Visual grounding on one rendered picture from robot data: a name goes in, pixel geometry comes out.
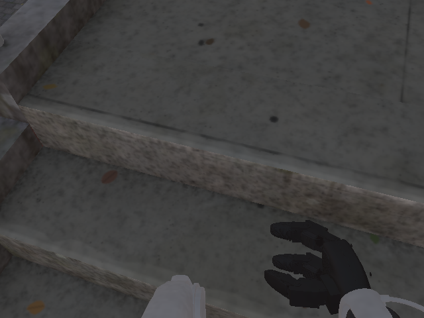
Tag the stairs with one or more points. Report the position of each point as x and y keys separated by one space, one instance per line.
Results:
x=102 y=217

